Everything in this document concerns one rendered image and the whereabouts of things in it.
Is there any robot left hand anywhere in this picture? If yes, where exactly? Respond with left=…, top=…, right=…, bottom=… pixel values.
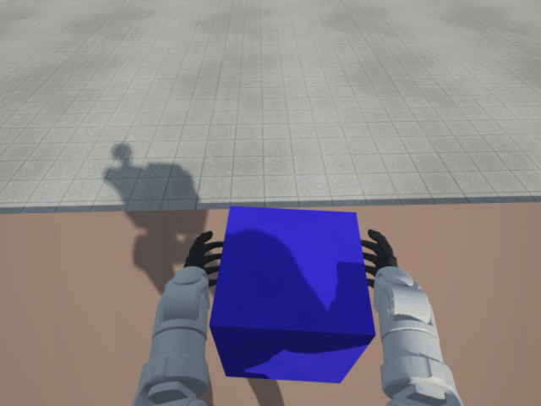
left=183, top=231, right=224, bottom=287

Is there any left robot forearm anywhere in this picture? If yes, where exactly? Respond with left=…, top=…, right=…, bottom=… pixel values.
left=131, top=266, right=210, bottom=406

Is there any right robot forearm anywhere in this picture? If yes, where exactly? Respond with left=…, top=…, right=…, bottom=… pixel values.
left=373, top=266, right=464, bottom=406

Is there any carton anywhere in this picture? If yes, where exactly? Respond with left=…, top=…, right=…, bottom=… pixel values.
left=209, top=206, right=375, bottom=383

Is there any robot right hand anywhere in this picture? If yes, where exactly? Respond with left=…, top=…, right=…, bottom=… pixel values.
left=361, top=229, right=398, bottom=288

